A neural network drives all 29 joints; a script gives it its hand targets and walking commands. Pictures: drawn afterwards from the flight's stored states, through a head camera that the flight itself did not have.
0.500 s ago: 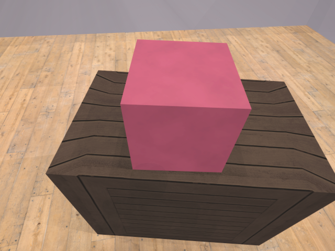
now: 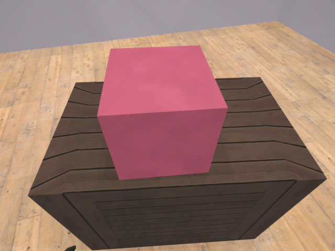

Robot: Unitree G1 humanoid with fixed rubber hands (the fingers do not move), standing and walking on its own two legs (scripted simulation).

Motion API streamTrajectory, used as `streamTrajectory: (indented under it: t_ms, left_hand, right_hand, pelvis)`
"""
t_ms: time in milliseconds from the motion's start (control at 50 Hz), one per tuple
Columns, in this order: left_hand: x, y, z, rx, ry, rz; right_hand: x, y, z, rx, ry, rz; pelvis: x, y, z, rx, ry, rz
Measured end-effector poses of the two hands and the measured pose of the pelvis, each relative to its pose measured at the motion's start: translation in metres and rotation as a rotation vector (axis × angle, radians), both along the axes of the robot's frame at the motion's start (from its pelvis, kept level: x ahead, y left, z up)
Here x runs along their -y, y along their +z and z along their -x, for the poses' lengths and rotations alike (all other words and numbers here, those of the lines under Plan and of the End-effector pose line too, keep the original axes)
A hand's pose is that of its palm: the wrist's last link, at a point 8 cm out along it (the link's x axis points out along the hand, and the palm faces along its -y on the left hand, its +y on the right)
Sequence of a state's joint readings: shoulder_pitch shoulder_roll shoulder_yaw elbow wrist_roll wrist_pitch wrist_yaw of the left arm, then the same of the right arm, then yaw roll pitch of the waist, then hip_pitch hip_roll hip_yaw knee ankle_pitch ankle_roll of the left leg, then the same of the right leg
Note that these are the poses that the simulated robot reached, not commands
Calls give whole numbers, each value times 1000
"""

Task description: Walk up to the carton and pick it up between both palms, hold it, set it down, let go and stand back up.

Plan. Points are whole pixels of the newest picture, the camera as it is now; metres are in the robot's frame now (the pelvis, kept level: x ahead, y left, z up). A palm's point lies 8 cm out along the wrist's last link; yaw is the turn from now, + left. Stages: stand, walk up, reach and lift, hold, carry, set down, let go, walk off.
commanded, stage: walk up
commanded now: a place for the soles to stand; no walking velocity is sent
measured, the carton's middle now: (160, 111) +0.50 +0.04 +0.05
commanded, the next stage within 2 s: reach and lift in 1.84 s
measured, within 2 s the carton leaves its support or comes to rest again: neither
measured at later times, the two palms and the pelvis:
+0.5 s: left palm out of the picture +0.07 +0.25 -0.09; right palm out of the picture +0.04 -0.32 -0.11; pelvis -0.05 -0.03 -0.01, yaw -2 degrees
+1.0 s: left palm out of the picture -0.02 +0.25 -0.11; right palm out of the picture +0.00 -0.28 -0.10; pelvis -0.07 -0.02 +0.00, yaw +6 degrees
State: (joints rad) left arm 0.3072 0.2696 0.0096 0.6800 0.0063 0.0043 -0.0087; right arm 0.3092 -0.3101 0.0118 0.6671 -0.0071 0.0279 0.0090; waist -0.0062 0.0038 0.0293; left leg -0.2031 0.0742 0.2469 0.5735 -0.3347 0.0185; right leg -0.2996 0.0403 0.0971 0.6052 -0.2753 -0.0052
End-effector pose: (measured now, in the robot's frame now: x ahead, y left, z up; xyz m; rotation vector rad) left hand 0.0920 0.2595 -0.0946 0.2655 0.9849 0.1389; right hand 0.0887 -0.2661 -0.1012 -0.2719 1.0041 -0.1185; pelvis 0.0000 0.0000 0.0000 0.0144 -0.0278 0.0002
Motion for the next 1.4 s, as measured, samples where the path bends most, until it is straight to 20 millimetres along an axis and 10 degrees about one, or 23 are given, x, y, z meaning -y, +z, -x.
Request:
streamTrajectory:
  t_ms: [420, 740, 1020, 1400]
  left_hand:
    - [8, 1, 6, 5, -37, -77]
    - [24, -17, 75, -50, 63, 55]
    - [11, -14, 116, -93, 170, 24]
    - [2, -9, 81, -23, 157, 25]
  right_hand:
    - [57, -15, 37, -35, -62, 65]
    - [24, -2, 122, -127, -61, 33]
    - [18, -1, 85, -65, 33, 12]
    - [4, 8, 30, 4, 115, 19]
  pelvis:
    - [29, -15, 36, 27, -37, 1]
    - [22, 0, 73, 7, 42, 5]
    - [23, 2, 74, -8, 108, 10]
    - [17, 1, 55, -14, 146, 11]
